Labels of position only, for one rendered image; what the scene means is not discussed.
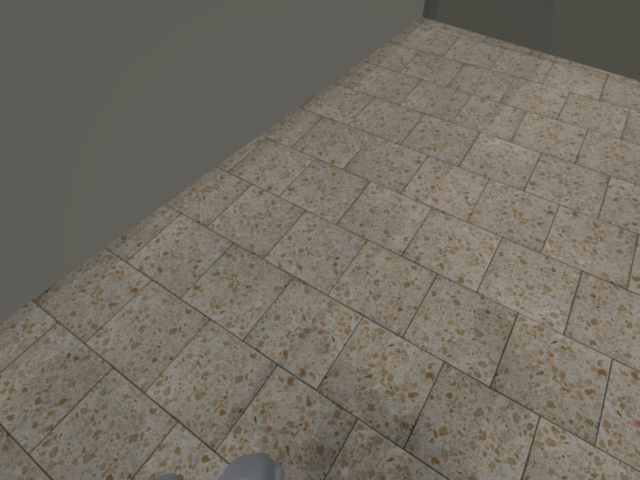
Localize left robot thigh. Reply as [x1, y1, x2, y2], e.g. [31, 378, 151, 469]
[218, 454, 283, 480]

